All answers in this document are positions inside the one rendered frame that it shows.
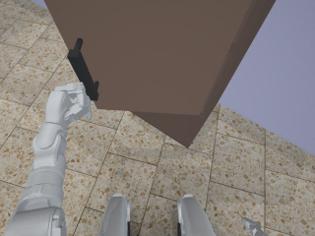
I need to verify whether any left robot upper arm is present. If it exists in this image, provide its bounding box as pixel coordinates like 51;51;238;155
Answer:
6;206;67;236

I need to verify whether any cupboard door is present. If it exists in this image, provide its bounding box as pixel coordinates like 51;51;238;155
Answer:
44;0;252;115

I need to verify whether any robot thigh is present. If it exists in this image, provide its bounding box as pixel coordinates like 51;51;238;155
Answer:
177;197;216;236
96;197;131;236

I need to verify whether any handle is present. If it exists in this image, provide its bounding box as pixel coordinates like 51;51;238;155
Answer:
67;38;99;101

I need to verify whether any right robot thigh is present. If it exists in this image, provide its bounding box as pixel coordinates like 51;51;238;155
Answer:
177;197;216;236

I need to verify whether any robot right hand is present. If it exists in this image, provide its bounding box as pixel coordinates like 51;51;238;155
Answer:
241;216;269;236

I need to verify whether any robot left forearm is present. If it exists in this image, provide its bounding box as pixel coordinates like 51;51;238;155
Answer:
4;122;68;236

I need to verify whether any left robot thigh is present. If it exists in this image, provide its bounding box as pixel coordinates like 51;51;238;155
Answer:
96;197;131;236

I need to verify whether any robot left hand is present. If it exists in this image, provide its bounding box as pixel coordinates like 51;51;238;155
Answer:
44;82;93;130

